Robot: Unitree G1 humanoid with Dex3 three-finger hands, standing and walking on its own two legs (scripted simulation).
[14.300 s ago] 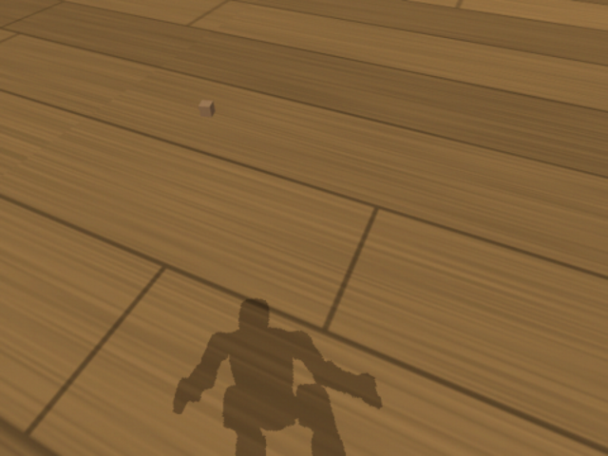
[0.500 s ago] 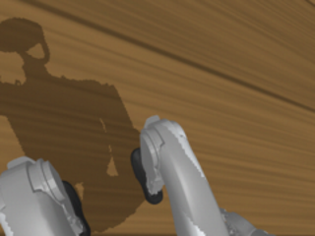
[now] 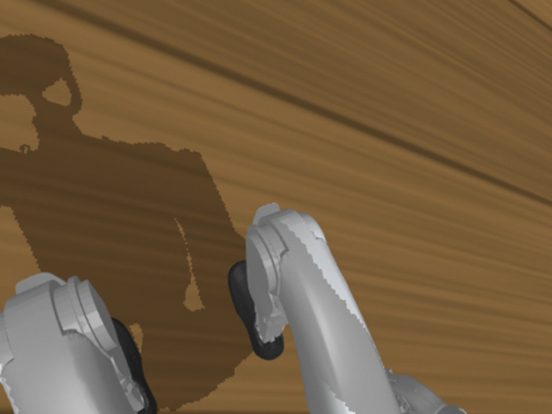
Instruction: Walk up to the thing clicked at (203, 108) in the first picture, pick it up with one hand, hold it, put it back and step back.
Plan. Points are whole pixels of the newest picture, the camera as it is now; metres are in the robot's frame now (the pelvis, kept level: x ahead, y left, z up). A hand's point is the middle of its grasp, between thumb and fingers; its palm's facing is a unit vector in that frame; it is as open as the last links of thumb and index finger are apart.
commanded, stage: rise first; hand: left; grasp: from above
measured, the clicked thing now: out of the picture +0.47 +0.34 -0.30
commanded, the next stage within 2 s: none
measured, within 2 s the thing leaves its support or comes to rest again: neither
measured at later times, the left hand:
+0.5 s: hand out of the picture +0.43 +0.37 -0.19, palm faces +0.05 -0.45 -0.89, open 14.3 cm
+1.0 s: hand out of the picture +0.43 +0.37 -0.19, palm faces +0.05 -0.45 -0.89, open 14.3 cm
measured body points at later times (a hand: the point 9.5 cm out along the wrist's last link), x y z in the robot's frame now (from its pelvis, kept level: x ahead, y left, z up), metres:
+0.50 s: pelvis +0.00 +0.00 +0.00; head +0.28 +0.09 +0.34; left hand +0.42 +0.39 -0.14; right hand +0.01 -0.26 -0.07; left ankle +0.07 +0.14 -0.30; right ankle +0.11 -0.12 -0.30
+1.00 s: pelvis +0.00 +0.00 +0.00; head +0.28 +0.09 +0.34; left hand +0.43 +0.39 -0.14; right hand +0.01 -0.26 -0.07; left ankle +0.07 +0.14 -0.30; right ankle +0.12 -0.12 -0.30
